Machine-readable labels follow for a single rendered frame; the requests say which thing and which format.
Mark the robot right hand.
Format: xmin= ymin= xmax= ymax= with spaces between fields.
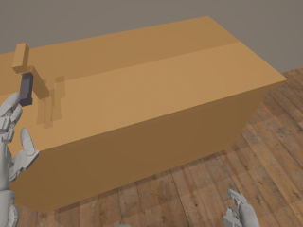
xmin=223 ymin=189 xmax=260 ymax=227

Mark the robot left hand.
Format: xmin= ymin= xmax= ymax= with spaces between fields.
xmin=0 ymin=92 xmax=39 ymax=191

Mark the counter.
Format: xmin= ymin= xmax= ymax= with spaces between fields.
xmin=0 ymin=16 xmax=288 ymax=214

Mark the tap lever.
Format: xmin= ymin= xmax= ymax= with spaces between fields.
xmin=19 ymin=72 xmax=34 ymax=107

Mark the left robot forearm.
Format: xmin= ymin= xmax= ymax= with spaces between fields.
xmin=0 ymin=190 xmax=20 ymax=227

